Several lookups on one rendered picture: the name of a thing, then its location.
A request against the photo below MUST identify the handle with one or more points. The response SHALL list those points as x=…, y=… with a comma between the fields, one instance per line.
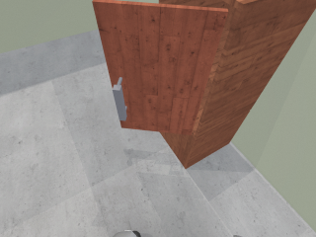
x=119, y=100

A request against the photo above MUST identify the cupboard door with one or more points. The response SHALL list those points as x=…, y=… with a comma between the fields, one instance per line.
x=164, y=54

